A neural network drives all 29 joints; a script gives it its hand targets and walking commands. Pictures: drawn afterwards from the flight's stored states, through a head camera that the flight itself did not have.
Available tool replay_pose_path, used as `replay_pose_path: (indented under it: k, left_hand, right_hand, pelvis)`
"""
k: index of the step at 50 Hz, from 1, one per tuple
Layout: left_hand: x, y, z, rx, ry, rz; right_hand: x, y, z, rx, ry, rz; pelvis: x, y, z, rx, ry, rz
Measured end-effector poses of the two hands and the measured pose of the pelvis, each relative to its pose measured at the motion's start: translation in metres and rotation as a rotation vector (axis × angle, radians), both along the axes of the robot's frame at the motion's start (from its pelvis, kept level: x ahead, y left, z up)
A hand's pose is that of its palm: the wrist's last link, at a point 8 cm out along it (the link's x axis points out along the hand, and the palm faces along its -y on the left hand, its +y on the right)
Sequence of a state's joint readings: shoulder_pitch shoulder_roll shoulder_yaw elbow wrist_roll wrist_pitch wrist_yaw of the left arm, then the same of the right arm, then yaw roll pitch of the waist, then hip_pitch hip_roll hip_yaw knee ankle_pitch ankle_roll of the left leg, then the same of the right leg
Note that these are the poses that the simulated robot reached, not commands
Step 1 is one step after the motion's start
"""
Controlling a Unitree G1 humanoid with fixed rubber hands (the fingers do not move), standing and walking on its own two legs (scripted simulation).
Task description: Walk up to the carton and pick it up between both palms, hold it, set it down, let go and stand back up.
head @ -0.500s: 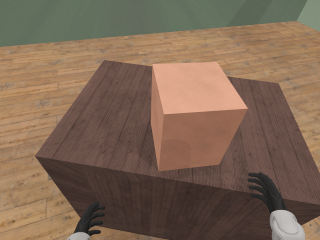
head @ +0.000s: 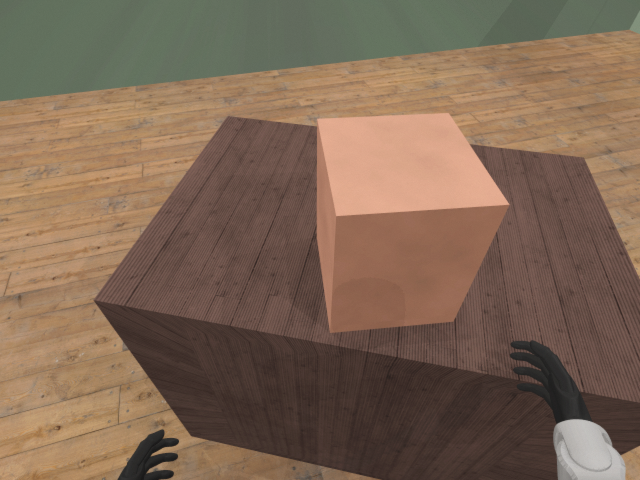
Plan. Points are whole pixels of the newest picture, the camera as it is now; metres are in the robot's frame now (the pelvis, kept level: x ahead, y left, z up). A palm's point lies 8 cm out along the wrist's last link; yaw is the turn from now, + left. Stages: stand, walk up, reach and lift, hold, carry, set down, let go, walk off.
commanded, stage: stand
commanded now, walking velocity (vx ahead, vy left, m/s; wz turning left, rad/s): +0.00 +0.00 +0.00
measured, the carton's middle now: (388, 224) +0.46 -0.07 +0.06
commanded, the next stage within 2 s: none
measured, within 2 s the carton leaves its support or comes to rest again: neither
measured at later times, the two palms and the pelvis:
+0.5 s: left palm out of the picture +0.10 +0.25 -0.10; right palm (563, 477) +0.14 -0.26 -0.05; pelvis -0.02 +0.00 -0.01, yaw +0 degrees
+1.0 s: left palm out of the picture +0.11 +0.24 -0.10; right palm out of the picture +0.05 -0.26 -0.11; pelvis -0.02 +0.00 -0.01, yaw -2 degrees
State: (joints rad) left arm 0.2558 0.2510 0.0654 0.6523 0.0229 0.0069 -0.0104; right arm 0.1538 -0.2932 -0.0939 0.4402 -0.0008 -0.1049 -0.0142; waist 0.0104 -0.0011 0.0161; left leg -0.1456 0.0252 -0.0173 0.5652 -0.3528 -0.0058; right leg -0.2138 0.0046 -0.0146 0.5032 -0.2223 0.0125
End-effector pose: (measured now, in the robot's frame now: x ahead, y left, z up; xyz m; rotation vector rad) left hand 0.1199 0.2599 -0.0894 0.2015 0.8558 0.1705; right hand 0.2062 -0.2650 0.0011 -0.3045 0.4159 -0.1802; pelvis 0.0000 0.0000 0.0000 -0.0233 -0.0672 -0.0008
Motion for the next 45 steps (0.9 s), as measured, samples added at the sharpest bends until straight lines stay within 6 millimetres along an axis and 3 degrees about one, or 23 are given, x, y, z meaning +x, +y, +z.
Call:
replay_pose_path:
  k: [8,20,28,33,38,45]
  left_hand:
    - [-0.019,0.009,-0.001,0.015,0.031,0.003]
    - [-0.015,-0.007,-0.007,-0.023,0.019,-0.05]
    - [-0.02,-0.006,-0.008,-0.006,0.056,-0.058]
    - [-0.025,-0.001,-0.007,0.024,0.098,-0.064]
    - [-0.02,-0.002,-0.005,0.04,0.096,-0.068]
    - [-0.008,-0.012,-0.005,0.025,0.06,-0.08]
  right_hand:
    - [-0.004,0.0,-0.002,0.001,-0.019,0.011]
    - [-0.026,0.004,-0.01,0.005,0.029,0.02]
    - [-0.09,0.008,-0.074,0.067,0.342,-0.024]
    - [-0.129,0.014,-0.102,0.122,0.468,-0.06]
    - [-0.149,0.015,-0.114,0.144,0.524,-0.081]
    - [-0.155,0.008,-0.112,0.133,0.524,-0.101]
  pelvis:
    - [-0.004,0.004,-0.003,0.004,0.007,0.003]
    - [-0.012,0.004,-0.004,0.013,0.011,-0.005]
    - [-0.017,0.005,-0.006,0.018,0.016,-0.01]
    - [-0.019,0.006,-0.007,0.024,0.017,-0.016]
    - [-0.018,0.006,-0.008,0.031,0.018,-0.024]
    - [-0.017,0.002,-0.008,0.037,0.012,-0.031]
